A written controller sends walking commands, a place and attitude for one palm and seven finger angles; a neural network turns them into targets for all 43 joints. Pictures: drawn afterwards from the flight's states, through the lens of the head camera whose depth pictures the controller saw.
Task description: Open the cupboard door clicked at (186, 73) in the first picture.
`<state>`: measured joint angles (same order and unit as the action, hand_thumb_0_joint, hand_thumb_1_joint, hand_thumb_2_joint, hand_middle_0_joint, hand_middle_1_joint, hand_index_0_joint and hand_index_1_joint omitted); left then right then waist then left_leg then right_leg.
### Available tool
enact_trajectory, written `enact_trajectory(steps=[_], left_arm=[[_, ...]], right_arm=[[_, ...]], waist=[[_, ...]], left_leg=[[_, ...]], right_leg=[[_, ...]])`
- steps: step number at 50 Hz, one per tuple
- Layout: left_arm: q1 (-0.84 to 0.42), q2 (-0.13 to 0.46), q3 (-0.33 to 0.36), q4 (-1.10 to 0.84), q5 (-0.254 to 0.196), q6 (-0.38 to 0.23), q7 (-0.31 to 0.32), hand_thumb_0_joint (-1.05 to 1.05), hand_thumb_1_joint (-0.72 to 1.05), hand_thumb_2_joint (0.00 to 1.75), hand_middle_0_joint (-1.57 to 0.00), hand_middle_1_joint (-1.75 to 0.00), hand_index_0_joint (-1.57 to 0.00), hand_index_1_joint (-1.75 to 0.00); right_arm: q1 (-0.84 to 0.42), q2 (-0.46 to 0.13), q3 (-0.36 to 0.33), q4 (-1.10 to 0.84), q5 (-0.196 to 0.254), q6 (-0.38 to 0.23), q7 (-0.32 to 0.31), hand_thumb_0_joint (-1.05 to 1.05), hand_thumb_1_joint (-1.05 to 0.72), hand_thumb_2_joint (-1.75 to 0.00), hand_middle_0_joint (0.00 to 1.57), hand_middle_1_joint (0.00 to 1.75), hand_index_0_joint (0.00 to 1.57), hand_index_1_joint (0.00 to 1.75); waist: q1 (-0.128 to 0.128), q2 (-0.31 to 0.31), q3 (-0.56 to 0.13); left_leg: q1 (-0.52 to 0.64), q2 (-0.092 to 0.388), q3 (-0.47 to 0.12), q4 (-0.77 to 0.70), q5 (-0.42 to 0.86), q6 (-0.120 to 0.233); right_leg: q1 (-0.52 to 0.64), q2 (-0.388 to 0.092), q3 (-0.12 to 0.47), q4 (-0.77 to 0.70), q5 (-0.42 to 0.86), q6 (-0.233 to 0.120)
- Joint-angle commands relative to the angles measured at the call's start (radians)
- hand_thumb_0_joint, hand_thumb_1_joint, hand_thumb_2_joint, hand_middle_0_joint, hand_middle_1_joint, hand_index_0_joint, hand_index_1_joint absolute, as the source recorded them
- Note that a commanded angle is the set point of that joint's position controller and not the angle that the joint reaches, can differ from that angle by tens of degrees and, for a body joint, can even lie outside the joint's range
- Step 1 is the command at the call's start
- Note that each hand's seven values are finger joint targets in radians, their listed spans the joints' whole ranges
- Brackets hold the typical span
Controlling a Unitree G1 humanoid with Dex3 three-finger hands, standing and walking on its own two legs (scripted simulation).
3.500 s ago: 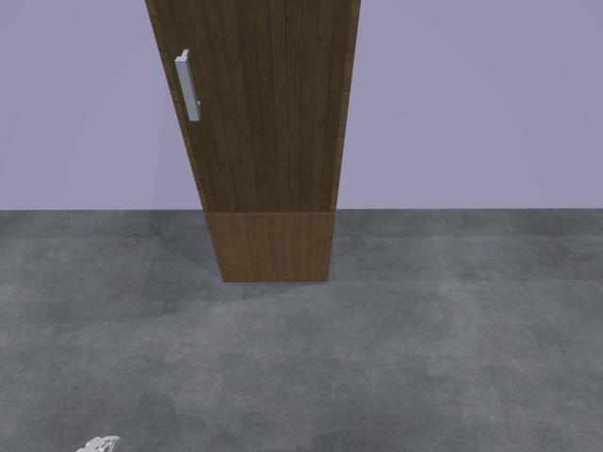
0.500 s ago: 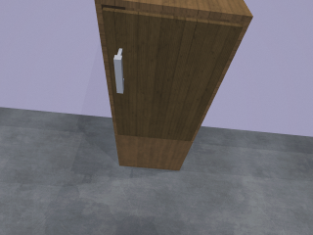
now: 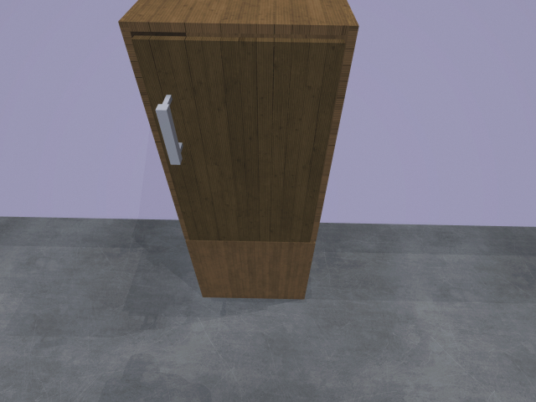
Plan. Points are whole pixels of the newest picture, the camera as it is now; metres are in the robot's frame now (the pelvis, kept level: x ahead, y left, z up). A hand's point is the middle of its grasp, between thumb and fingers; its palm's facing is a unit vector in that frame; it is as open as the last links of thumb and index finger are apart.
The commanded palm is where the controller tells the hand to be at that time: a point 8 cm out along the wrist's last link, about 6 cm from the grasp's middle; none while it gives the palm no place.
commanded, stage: come to a stop and stand still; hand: left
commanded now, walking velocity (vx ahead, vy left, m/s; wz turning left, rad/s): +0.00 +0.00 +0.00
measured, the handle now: (172, 130) +0.60 +0.23 +0.08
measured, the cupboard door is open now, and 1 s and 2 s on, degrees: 0 0 0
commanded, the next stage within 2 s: look again from close up in 0.04 s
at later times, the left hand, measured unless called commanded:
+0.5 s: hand out of the picture +0.01 +0.20 -0.18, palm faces +0.03 -0.98 -0.21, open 7.4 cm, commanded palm none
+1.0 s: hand out of the picture +0.02 +0.20 -0.18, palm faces +0.00 -0.98 -0.19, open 7.4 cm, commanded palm none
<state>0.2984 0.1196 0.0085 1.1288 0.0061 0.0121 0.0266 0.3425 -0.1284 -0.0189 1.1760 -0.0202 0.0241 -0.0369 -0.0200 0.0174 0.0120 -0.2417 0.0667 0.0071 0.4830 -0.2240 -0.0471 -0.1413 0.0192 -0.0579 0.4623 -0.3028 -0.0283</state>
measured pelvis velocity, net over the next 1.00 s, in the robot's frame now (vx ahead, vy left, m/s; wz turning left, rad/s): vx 0.03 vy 0.03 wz -0.03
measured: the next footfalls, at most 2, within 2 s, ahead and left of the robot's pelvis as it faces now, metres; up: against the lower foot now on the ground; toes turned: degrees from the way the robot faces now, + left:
none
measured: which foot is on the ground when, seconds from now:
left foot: down 0.00-1.00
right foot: down 0.00-1.00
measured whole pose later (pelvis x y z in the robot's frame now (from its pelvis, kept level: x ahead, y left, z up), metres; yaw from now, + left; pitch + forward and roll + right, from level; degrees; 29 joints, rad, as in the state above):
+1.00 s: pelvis +0.03 +0.03 -0.01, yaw -1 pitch +0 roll +1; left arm 0.31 0.17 0.00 1.08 0.03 -0.01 0.02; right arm 0.26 -0.17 0.00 1.09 -0.02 -0.01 -0.02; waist 0.01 -0.02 0.02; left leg -0.24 0.01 0.06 0.56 -0.32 0.01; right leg -0.17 -0.04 -0.01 0.55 -0.39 0.02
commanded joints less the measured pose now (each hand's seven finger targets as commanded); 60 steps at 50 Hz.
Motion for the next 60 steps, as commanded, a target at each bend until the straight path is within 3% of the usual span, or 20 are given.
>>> enact_trajectory(steps=[1,6,7,8,9,10,12,13,16,19,22,26,37,39,41,42,44,46,49,60], left_arm=[[0.068,0.100,0.020,-0.012,-0.008,-0.018,0.009,0.00,0.90,0.90,-0.20,-0.30,-0.20,-0.30],[0.074,0.083,0.019,-0.006,-0.002,-0.020,0.010,0.00,0.90,0.90,-0.20,-0.30,-0.20,-0.30],[0.151,0.113,0.013,0.008,0.020,-0.058,0.049,0.00,0.90,0.90,-0.20,-0.30,-0.20,-0.30],[0.111,0.153,0.016,-0.045,0.018,-0.068,0.041,0.00,0.90,0.90,-0.20,-0.30,-0.20,-0.30],[0.059,0.141,0.014,-0.065,0.020,-0.070,0.036,0.00,0.90,0.90,-0.20,-0.30,-0.20,-0.30],[0.034,0.134,0.019,-0.083,0.018,-0.071,0.034,0.00,0.90,0.90,-0.20,-0.30,-0.20,-0.30],[0.051,0.100,0.014,-0.085,0.011,-0.064,0.030,0.00,0.90,0.90,-0.20,-0.30,-0.20,-0.30],[0.060,0.099,0.014,-0.089,0.012,-0.055,0.027,0.00,0.90,0.90,-0.20,-0.30,-0.20,-0.30],[0.082,0.101,0.014,-0.087,0.012,-0.043,0.020,0.00,0.90,0.90,-0.20,-0.30,-0.20,-0.30],[0.088,0.105,0.010,-0.089,0.011,-0.040,0.015,0.00,0.90,0.90,-0.20,-0.30,-0.20,-0.30],[0.083,0.120,0.011,-0.092,0.011,-0.038,0.013,0.00,0.90,0.90,-0.20,-0.30,-0.20,-0.30],[0.073,0.141,0.013,-0.097,0.012,-0.039,0.012,0.00,0.90,0.90,-0.20,-0.30,-0.20,-0.30],[0.040,0.184,0.016,-0.094,0.012,-0.036,0.010,0.00,0.90,0.90,-0.20,-0.30,-0.20,-0.30],[0.057,0.166,0.013,-0.084,0.016,-0.030,0.006,0.00,0.90,0.90,-0.20,-0.30,-0.20,-0.30],[0.064,0.166,0.017,-0.085,0.020,-0.026,-0.001,0.00,0.90,0.90,-0.20,-0.30,-0.20,-0.30],[0.059,0.166,0.018,-0.090,0.021,-0.026,-0.002,0.00,0.90,0.90,-0.20,-0.30,-0.20,-0.30],[0.064,0.163,0.016,-0.090,0.020,-0.029,0.000,0.00,0.90,0.90,-0.20,-0.30,-0.20,-0.30],[0.068,0.163,0.016,-0.086,0.018,-0.034,0.005,0.00,0.90,0.90,-0.20,-0.30,-0.20,-0.30],[0.080,0.165,0.017,-0.075,0.014,-0.037,0.010,0.00,0.90,0.90,-0.20,-0.30,-0.20,-0.30],[0.078,0.167,0.021,-0.067,0.014,-0.034,0.016,0.00,0.90,0.90,-0.20,-0.30,-0.20,-0.30]], right_arm=[[0.022,-0.074,-0.005,-0.022,0.010,-0.032,-0.011,0.00,-0.90,-0.90,0.20,0.30,0.20,0.30],[0.020,-0.062,-0.008,-0.024,0.010,-0.029,-0.011,0.00,-0.90,-0.90,0.20,0.30,0.20,0.30],[-0.098,-0.092,-0.003,-0.106,0.016,-0.050,0.008,0.00,-0.90,-0.90,0.20,0.30,0.20,0.30],[-0.042,-0.032,-0.002,-0.145,0.011,-0.037,0.016,0.00,-0.90,-0.90,0.20,0.30,0.20,0.30],[0.003,-0.035,-0.005,-0.138,0.008,-0.034,0.019,0.00,-0.90,-0.90,0.20,0.30,0.20,0.30],[0.037,-0.034,-0.005,-0.141,0.003,-0.035,0.023,0.00,-0.90,-0.90,0.20,0.30,0.20,0.30],[0.053,-0.061,-0.001,-0.140,0.002,-0.047,0.021,0.00,-0.90,-0.90,0.20,0.30,0.20,0.30],[0.041,-0.075,-0.001,-0.145,0.003,-0.050,0.019,0.00,-0.90,-0.90,0.20,0.30,0.20,0.30],[0.016,-0.089,0.003,-0.162,0.002,-0.049,0.015,0.00,-0.90,-0.90,0.20,0.30,0.20,0.30],[-0.002,-0.106,0.003,-0.169,0.003,-0.051,0.013,0.00,-0.90,-0.90,0.20,0.30,0.20,0.30],[-0.008,-0.117,0.005,-0.164,0.002,-0.055,0.013,0.00,-0.90,-0.90,0.20,0.30,0.20,0.30],[-0.017,-0.134,0.007,-0.156,0.004,-0.062,0.011,0.00,-0.90,-0.90,0.20,0.30,0.20,0.30],[-0.061,-0.163,0.003,-0.140,0.006,-0.062,0.009,0.00,-0.90,-0.90,0.20,0.30,0.20,0.30],[-0.052,-0.152,0.006,-0.132,0.002,-0.055,0.014,0.00,-0.90,-0.90,0.20,0.30,0.20,0.30],[-0.056,-0.153,0.001,-0.136,-0.002,-0.050,0.018,0.00,-0.90,-0.90,0.20,0.30,0.20,0.30],[-0.058,-0.151,0.001,-0.141,-0.003,-0.049,0.019,0.00,-0.90,-0.90,0.20,0.30,0.20,0.30],[-0.062,-0.144,0.003,-0.147,0.000,-0.051,0.018,0.00,-0.90,-0.90,0.20,0.30,0.20,0.30],[-0.054,-0.143,0.005,-0.140,0.004,-0.057,0.013,0.00,-0.90,-0.90,0.20,0.30,0.20,0.30],[-0.044,-0.148,0.004,-0.128,0.006,-0.062,0.006,0.00,-0.90,-0.90,0.20,0.30,0.20,0.30],[-0.055,-0.141,0.001,-0.105,0.010,-0.057,-0.002,0.00,-0.90,-0.90,0.20,0.30,0.20,0.30]], waist=[[0.026,0.028,0.055],[0.017,-0.007,0.071],[0.064,-0.044,0.113],[-0.001,-0.073,0.054],[-0.023,-0.083,0.024],[-0.034,-0.053,-0.013],[-0.022,-0.019,0.030],[-0.008,0.030,0.047],[0.013,0.025,0.083],[0.020,-0.029,0.085],[0.026,-0.002,0.072],[0.028,-0.017,0.036],[0.028,-0.014,0.008],[0.027,-0.027,0.012],[0.028,-0.009,0.066],[0.026,-0.001,0.094],[0.030,-0.021,0.099],[0.026,-0.025,0.057],[0.027,-0.008,-0.010],[0.026,-0.028,-0.008]], left_leg=[[0.052,0.047,-0.030,-0.092,0.185,0.040],[0.063,0.037,-0.024,-0.103,0.131,0.041],[-0.058,0.021,0.007,0.137,0.096,0.019],[-0.070,-0.010,-0.003,0.160,-0.115,0.039],[-0.044,-0.006,0.010,0.162,-0.112,0.042],[0.003,-0.010,0.016,0.116,-0.042,0.047],[0.009,0.016,-0.023,0.034,0.042,0.065],[-0.028,0.022,-0.040,0.011,0.046,0.070],[-0.088,0.026,-0.070,-0.040,-0.006,0.087],[-0.072,0.024,-0.071,-0.055,-0.009,0.090],[-0.058,0.025,-0.072,-0.068,0.026,0.091],[-0.020,0.030,-0.062,-0.060,0.129,0.092],[0.029,0.032,-0.045,-0.052,0.198,0.088],[0.020,0.028,-0.039,-0.050,0.041,0.091],[-0.022,0.025,-0.045,-0.057,-0.103,0.098],[-0.043,0.023,-0.051,-0.060,-0.111,0.098],[-0.035,0.021,-0.043,-0.041,0.001,0.096],[0.008,0.025,-0.032,-0.013,0.164,0.093],[0.067,0.036,-0.023,0.007,0.299,0.092],[0.082,0.032,-0.012,0.006,0.333,0.084]], right_leg=[[-0.057,-0.114,0.097,-0.134,0.160,-0.001],[-0.085,-0.112,0.105,-0.159,0.098,-0.001],[-0.092,-0.181,0.187,-0.154,0.556,0.033],[-0.088,-0.237,0.205,-0.162,0.409,-0.013],[-0.120,-0.217,0.178,-0.160,0.208,-0.054],[-0.119,-0.189,0.136,-0.123,0.162,-0.059],[-0.161,-0.124,0.100,-0.070,0.035,-0.040],[-0.148,-0.106,0.088,-0.056,-0.011,-0.030],[-0.125,-0.085,0.080,-0.036,-0.042,-0.021],[-0.126,-0.090,0.085,-0.040,-0.024,-0.015],[-0.111,-0.095,0.079,-0.032,0.015,-0.009],[-0.080,-0.104,0.079,-0.021,0.103,-0.003],[-0.058,-0.119,0.087,-0.025,0.185,0.002],[-0.072,-0.109,0.088,-0.024,0.019,-0.005],[-0.113,-0.104,0.092,-0.034,-0.130,-0.016],[-0.130,-0.102,0.098,-0.034,-0.133,-0.019],[-0.131,-0.107,0.102,-0.026,-0.021,-0.016],[-0.100,-0.112,0.098,0.000,0.157,-0.010],[-0.060,-0.117,0.086,0.025,0.273,-0.004],[-0.023,-0.124,0.087,0.013,0.383,-0.004]])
